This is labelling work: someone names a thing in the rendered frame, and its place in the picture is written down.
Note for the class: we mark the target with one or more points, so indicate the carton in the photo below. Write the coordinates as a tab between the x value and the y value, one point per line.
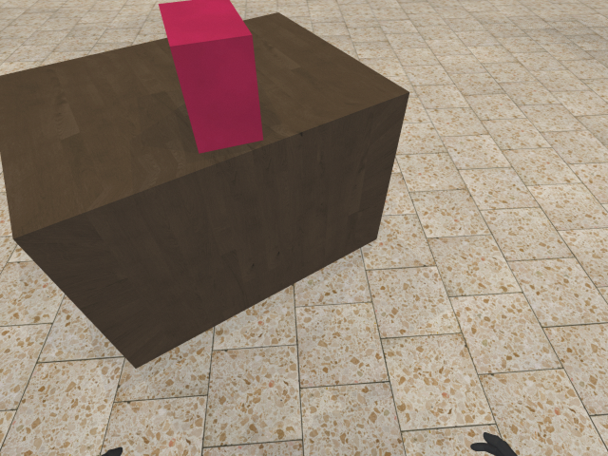
213	53

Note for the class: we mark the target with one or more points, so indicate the robot right hand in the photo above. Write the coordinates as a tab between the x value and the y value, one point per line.
494	445

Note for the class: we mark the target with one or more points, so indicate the pedestal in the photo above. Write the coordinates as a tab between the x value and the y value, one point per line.
157	243

